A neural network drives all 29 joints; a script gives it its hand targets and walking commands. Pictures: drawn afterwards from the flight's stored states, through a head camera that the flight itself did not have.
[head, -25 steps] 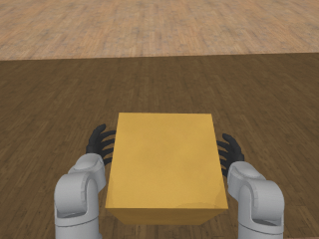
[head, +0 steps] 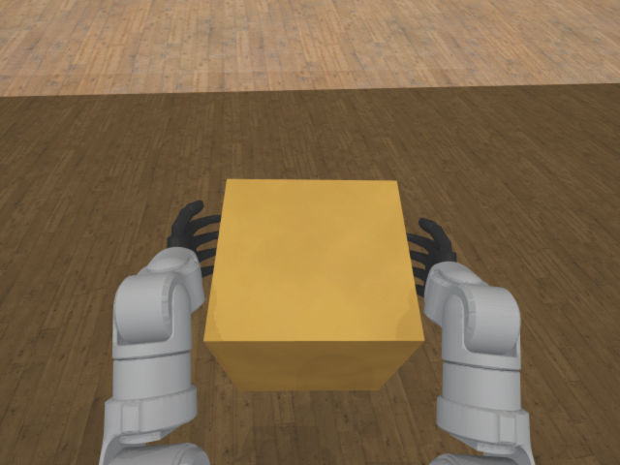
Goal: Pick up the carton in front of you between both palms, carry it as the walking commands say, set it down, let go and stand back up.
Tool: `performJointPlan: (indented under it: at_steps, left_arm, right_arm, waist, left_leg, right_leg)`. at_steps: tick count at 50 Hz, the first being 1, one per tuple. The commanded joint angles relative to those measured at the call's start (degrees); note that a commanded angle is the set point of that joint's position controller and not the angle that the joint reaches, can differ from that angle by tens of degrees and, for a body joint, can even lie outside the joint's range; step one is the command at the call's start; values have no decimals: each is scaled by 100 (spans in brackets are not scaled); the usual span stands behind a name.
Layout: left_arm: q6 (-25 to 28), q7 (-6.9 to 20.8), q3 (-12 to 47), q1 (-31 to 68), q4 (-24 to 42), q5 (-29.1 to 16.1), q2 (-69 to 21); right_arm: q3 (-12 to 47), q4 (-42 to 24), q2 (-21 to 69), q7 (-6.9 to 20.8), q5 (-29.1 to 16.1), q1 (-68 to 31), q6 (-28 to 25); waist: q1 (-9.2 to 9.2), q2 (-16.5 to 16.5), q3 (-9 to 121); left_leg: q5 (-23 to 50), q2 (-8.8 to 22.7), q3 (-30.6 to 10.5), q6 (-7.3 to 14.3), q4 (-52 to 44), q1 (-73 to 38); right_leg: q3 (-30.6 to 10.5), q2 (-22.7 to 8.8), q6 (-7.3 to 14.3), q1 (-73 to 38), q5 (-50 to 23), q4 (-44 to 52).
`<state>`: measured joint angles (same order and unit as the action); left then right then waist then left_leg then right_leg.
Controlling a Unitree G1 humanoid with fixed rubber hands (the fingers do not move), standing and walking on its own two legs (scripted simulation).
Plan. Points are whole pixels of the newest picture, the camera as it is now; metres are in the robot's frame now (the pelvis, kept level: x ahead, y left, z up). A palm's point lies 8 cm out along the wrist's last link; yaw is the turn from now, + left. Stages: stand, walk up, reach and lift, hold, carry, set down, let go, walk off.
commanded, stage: carry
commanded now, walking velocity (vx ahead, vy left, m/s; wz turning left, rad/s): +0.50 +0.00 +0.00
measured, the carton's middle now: (310, 295) +0.35 +0.00 +0.01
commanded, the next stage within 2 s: none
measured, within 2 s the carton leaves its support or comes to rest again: neither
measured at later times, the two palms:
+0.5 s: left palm (218, 126) +0.67 +0.15 +0.06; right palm (382, 131) +0.68 -0.15 +0.05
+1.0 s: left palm (229, 60) +1.01 +0.18 +0.01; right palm (350, 72) +0.99 -0.12 +0.00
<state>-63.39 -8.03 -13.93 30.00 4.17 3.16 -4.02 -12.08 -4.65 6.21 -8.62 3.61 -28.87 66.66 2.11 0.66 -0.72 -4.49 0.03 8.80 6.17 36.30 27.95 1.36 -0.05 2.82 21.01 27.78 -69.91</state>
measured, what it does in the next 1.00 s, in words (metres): goes down: right foot 0.05 m lower, then left foot 0.05 m lower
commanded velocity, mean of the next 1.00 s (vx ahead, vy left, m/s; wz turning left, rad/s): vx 0.50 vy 0.00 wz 0.00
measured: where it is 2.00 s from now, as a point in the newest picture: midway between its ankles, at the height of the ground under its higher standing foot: (282, 232)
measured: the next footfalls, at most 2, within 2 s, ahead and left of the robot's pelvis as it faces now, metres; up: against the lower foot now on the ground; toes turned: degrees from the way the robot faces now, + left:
right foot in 0.36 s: +0.41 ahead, -0.05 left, -0.05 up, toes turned -1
left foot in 0.88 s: +0.74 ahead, +0.06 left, -0.10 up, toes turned +2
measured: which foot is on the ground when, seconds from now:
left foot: down 0.00-0.38, up 0.40-0.86, down 0.88-1.00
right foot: up 0.00-0.34, down 0.36-0.88, up 0.90-1.00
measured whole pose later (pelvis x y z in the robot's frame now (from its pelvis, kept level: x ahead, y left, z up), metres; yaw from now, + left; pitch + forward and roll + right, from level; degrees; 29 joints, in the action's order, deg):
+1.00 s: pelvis +0.67 +0.03 -0.11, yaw +0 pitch +4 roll -1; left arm -63.2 -9.0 -12.4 28.8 1.4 1.3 -3.5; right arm -11.0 -4.7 5.3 -9.5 2.9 -26.4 66.8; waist 1.5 -0.7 3.7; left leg -5.9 -5.3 7.1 8.7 36.2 25.9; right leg -0.2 2.4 3.0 27.6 27.6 -78.2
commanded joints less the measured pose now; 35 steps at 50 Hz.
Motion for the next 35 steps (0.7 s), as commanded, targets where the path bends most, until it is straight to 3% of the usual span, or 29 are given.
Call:
performJointPlan:
  at_steps: [1, 5, 7, 11, 13, 15, 17, 18, 19, 20, 21, 22, 23, 24, 26, 29, 31, 35]
  left_arm:
    - [-82, 586, 4023, 3316, 562, -1705, -5584]
    - [110, 601, 4250, 2882, 843, -1610, -5556]
    - [151, 590, 4316, 2650, 945, -1561, -5384]
    - [117, 583, 4331, 2565, 1117, -1545, -4928]
    - [29, 591, 4227, 2429, 1014, -1484, -4689]
    - [-73, 603, 4040, 2282, 829, -1395, -4442]
    - [-171, 586, 3775, 2039, 532, -1271, -4187]
    - [-217, 582, 3624, 2017, 426, -1219, -4052]
    - [-277, 571, 3435, 2008, 256, -1203, -3864]
    - [-325, 521, 3400, 2325, 85, -1224, -3729]
    - [-329, 505, 3404, 2242, -105, -1315, -3910]
    - [-298, 546, 3498, 2321, -10, -1503, -4288]
    - [-264, 605, 3684, 2692, 241, -1680, -4642]
    - [-218, 677, 3901, 3206, 428, -1880, -5006]
    - [-59, 795, 4187, 3631, 598, -2191, -5490]
    - [133, 859, 4351, 3510, 646, -2261, -5635]
    - [206, 859, 4384, 3230, 643, -2217, -5565]
    - [266, 836, 4441, 2901, 766, -2175, -5292]
  right_arm:
    - [4060, -1266, 5230, 724, -2133, -4156, -362]
    - [4313, -1545, 5259, 798, -2249, -3857, -528]
    - [4339, -1558, 5053, 792, -2188, -3540, -546]
    - [4371, -1526, 4656, 770, -2136, -3279, -506]
    - [4334, -1352, 4459, 750, -2070, -3114, -449]
    - [4283, -1160, 4351, 724, -2009, -3052, -374]
    - [4163, -938, 4250, 678, -1931, -3090, -278]
    - [4053, -817, 4163, 635, -1855, -3114, -235]
    - [3943, -652, 4109, 580, -1762, -3175, -171]
    - [3845, -557, 4105, 526, -1772, -3283, -79]
    - [3755, -584, 4068, 451, -1730, -3296, -46]
    - [3753, -702, 4209, 411, -1722, -3455, -62]
    - [3742, -742, 4450, 409, -1707, -3608, -100]
    - [3669, -729, 4658, 424, -1661, -3758, -167]
    - [3703, -680, 4994, 468, -1603, -3771, -315]
    - [3829, -586, 5161, 489, -1503, -3474, -517]
    - [3901, -620, 5116, 482, -1444, -3230, -603]
    - [4038, -908, 4859, 476, -1433, -3095, -672]
  waist:
    - [89, -552, 2790]
    - [133, -655, 2958]
    - [215, -793, 2964]
    - [384, -752, 2586]
    - [432, -741, 2375]
    - [250, -712, 2257]
    - [-240, -459, 2452]
    - [-391, -69, 2536]
    - [-290, 633, 2650]
    - [-483, 1834, 3053]
    - [-649, 1665, 3224]
    - [-641, 993, 2876]
    - [-507, 285, 2639]
    - [-443, -3, 2459]
    - [-366, 73, 2460]
    - [-454, 391, 2629]
    - [-530, 425, 2700]
    - [-729, 360, 2529]
  left_leg:
    - [2303, 1661, -2424, 526, -1079, -3617]
    - [3445, 1504, -1804, 576, -918, -3809]
    - [4041, 1380, -1580, 575, -816, -4078]
    - [3752, 706, -938, 406, -657, -3905]
    - [3246, 570, -805, 329, -544, -3640]
    - [2886, 609, -783, 208, -64, -3290]
    - [2544, 504, -459, -51, 1178, -2685]
    - [1009, 305, -402, -165, 2083, -1801]
    - [-2176, -18, -359, -200, 2909, -621]
    - [-3229, -573, -766, -408, 4420, 924]
    - [-3150, -403, -987, -305, 5034, 1746]
    - [-2677, -144, -1110, -205, 4604, 1776]
    - [-2223, -45, -1110, -223, 4114, 1508]
    - [-1984, 66, -1101, -244, 3714, 1316]
    - [-1796, 197, -1045, -358, 3052, 938]
    - [-1306, 178, -820, -426, 2292, 1206]
    - [-687, 146, -687, -430, 1829, 1427]
    - [602, -197, -247, -379, 303, 1298]
  right_leg:
    - [-288, -265, 64, 1947, -599, -122]
    - [-30, -197, -1, 1965, -733, 926]
    - [108, -125, 30, 2237, -1309, 1410]
    - [577, 251, 64, 1828, -2841, 3323]
    - [661, 366, 121, 1215, -3615, 4253]
    - [602, 344, 249, 399, -4229, 4727]
    - [621, 208, 290, -1065, -4549, 4993]
    - [106, -385, 200, -1965, -5272, 4610]
    - [-1012, -1339, 150, -2803, -7035, 3620]
    - [-2744, -2197, 1306, -4078, -6909, 3544]
    - [-3542, -2410, 1789, -4258, -4297, 3981]
    - [-3338, -1929, 1552, -3555, -3056, 4375]
    - [-3009, -1712, 1279, -2866, -2944, 4582]
    - [-2684, -1687, 1112, -2384, -3363, 4696]
    - [-2127, -1504, 888, -1921, -3694, 4774]
    - [-1452, -1280, 761, -2437, -5226, 4532]
    - [-1142, -1154, 680, -2831, -6137, 4369]
    - [-621, -594, 507, -3199, -6461, 4140]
